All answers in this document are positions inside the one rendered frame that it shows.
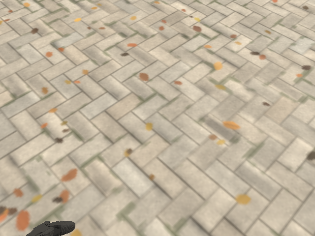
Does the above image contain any left robot hand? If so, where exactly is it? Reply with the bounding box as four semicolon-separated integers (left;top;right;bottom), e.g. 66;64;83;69
26;220;76;236

